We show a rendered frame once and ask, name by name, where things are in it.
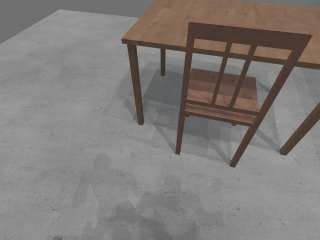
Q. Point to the table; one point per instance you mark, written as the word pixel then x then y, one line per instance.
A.
pixel 164 25

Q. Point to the chair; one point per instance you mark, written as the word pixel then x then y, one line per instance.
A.
pixel 228 97

